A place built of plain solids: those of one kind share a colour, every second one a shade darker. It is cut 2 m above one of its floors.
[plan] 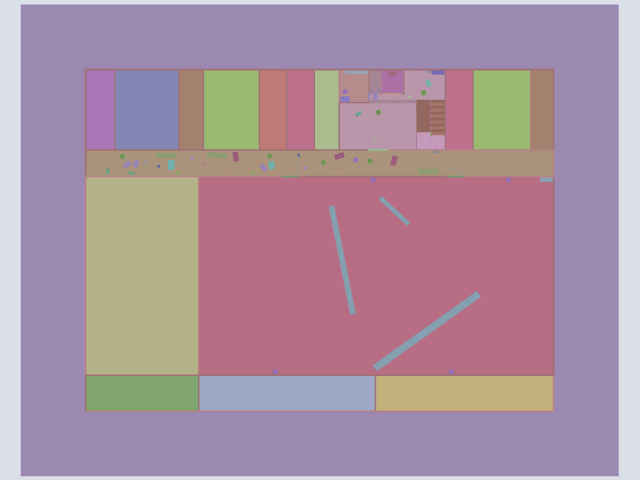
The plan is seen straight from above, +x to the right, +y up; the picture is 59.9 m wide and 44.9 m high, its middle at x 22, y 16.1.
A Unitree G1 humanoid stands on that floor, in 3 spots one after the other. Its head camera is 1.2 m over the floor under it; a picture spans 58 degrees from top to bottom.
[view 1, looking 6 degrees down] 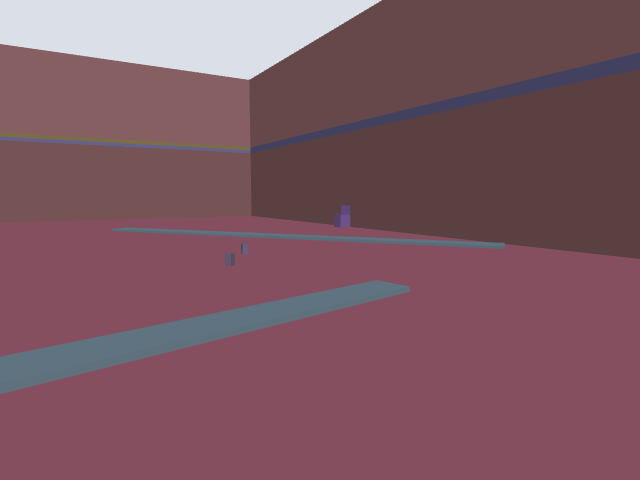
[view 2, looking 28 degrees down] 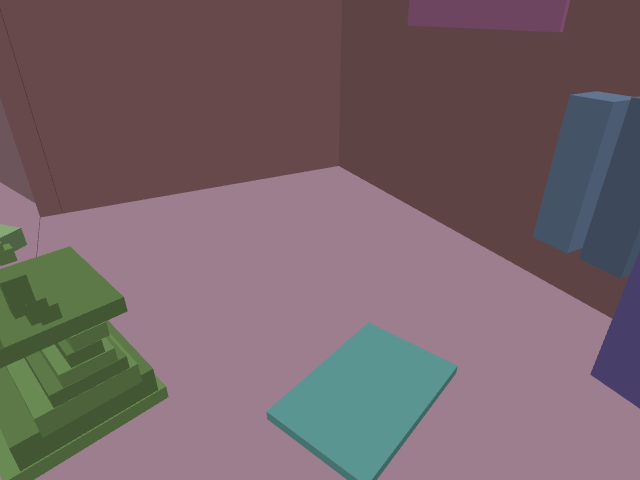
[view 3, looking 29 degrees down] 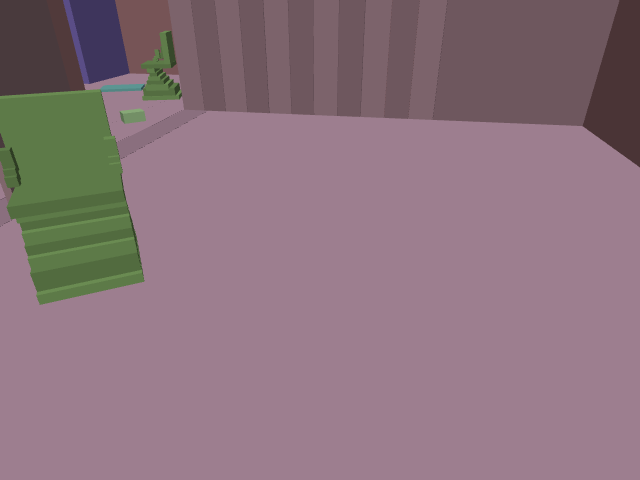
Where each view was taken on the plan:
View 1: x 20.88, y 12.78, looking -31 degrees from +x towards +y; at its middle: disc_markers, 11.35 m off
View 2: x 33.03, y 30.11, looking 152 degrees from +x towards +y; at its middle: floor_foyer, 2.56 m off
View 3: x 25.82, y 26.57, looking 10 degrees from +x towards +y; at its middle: floor_foyer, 2.48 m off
